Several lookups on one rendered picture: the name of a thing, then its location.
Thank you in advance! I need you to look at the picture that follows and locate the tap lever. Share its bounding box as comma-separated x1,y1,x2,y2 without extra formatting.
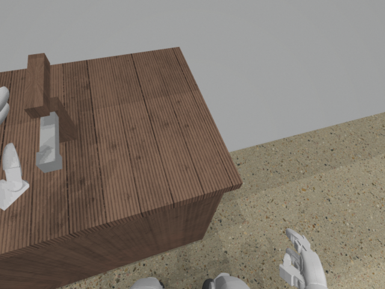
36,112,63,173

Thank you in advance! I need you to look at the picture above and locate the robot left hand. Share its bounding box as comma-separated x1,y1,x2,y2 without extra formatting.
0,86,29,211

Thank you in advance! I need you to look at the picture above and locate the right robot thigh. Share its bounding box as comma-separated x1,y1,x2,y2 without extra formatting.
209,276,250,289

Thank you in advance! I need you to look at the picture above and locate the robot right hand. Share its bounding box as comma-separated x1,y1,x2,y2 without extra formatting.
279,228,327,289

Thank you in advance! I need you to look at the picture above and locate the robot right shin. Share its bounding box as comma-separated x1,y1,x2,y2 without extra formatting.
215,273,230,279

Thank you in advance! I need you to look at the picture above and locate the counter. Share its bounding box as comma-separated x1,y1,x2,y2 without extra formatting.
0,47,243,289

